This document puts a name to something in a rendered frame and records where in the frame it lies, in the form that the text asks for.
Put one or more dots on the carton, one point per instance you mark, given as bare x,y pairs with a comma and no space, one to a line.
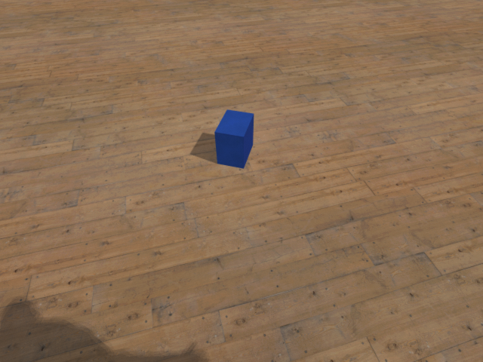
234,138

